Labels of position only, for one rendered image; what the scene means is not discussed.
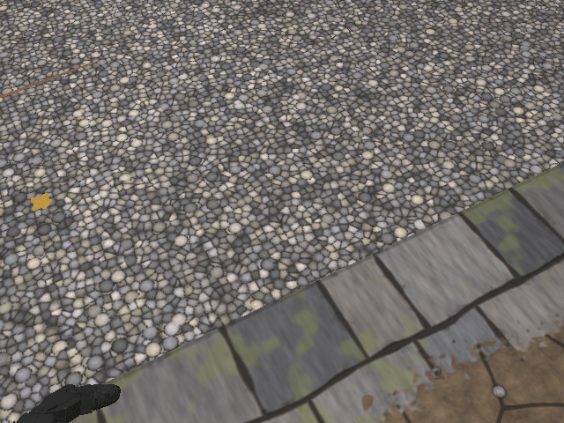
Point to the left robot hand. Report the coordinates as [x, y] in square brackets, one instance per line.
[67, 403]

